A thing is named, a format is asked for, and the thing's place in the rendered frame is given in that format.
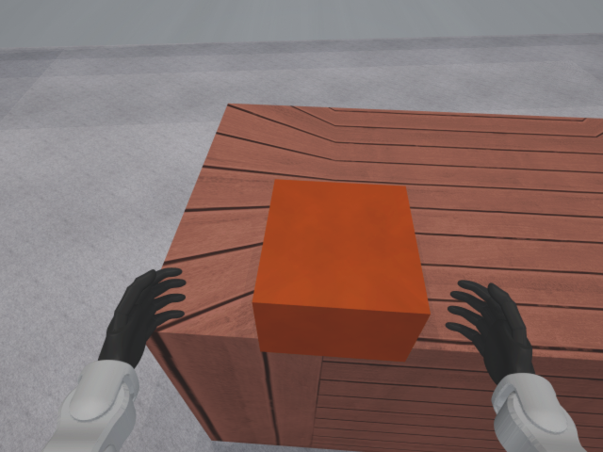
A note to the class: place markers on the right robot hand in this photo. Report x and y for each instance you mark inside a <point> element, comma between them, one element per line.
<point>501,338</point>

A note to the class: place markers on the pedestal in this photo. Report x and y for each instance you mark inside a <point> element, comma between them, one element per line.
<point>512,200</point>

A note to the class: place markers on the left robot forearm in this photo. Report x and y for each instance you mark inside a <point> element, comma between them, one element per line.
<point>98,415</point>

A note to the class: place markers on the right robot forearm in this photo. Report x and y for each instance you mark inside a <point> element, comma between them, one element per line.
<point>530,417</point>

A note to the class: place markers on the left robot hand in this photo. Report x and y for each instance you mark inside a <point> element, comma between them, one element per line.
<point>134,319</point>

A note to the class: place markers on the carton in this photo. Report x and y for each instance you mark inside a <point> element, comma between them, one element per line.
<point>339,273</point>

